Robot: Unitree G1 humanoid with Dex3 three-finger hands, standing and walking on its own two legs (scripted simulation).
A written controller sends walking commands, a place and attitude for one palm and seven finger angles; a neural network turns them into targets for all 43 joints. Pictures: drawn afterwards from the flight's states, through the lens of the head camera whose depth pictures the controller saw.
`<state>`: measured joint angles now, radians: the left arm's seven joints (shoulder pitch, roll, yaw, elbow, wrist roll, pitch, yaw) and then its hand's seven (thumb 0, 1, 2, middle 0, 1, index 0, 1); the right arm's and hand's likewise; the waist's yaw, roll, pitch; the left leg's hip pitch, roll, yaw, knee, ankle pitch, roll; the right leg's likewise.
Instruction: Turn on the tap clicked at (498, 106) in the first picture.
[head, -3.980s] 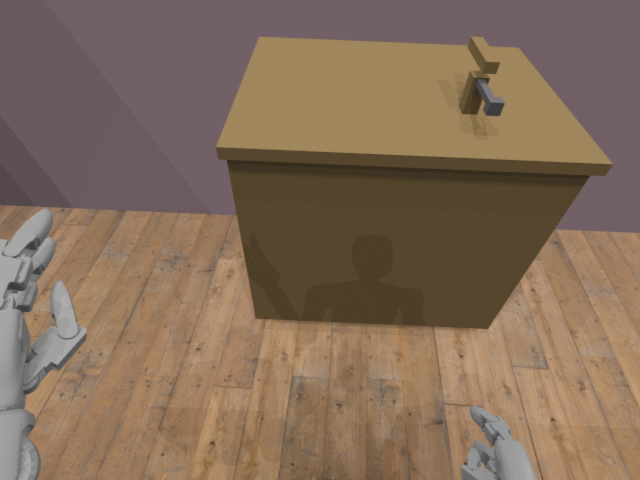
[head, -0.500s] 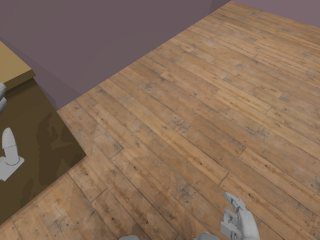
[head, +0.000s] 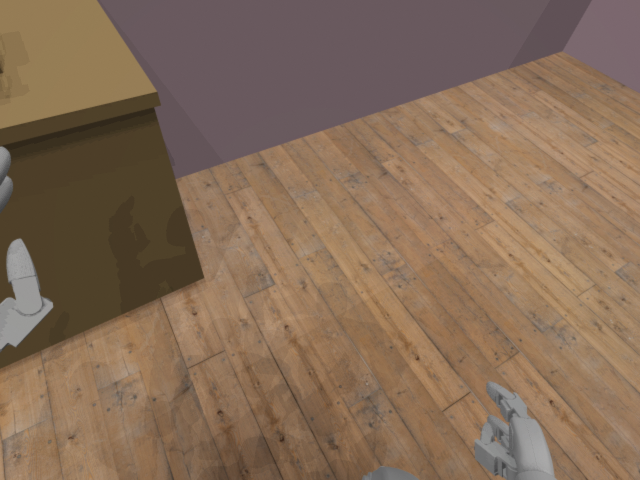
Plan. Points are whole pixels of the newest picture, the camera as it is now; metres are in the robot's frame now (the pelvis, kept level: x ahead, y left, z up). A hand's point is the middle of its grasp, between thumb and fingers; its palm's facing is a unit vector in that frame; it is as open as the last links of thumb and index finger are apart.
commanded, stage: turn to face it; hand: left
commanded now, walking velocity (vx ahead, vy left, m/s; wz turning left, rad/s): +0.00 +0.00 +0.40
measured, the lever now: out of the picture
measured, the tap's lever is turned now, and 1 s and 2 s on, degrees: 0 0 0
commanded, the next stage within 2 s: take the last steps up to it in 0.22 s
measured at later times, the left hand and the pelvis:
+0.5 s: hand (25, 476) +0.11 +0.21 +0.17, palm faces +0.52 -0.73 -0.45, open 7.4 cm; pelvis -0.05 -0.06 +0.01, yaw +12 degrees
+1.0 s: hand out of the picture +0.06 +0.29 +0.20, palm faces +0.66 -0.67 -0.35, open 7.5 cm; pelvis -0.07 +0.00 +0.01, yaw +16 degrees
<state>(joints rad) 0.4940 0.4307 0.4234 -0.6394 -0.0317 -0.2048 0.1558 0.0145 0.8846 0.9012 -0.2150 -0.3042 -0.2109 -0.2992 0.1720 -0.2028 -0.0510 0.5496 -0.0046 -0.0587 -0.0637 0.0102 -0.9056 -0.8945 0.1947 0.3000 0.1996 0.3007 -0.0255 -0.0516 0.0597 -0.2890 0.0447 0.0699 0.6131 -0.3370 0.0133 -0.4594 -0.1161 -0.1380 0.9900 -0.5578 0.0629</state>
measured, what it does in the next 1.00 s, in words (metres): steps on the spot, turning left: right foot, then left foot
